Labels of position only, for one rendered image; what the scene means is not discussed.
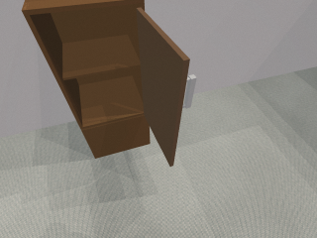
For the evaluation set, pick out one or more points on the cupboard door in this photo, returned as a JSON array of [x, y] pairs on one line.
[[164, 72]]

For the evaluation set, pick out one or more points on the handle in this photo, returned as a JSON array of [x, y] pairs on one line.
[[191, 81]]

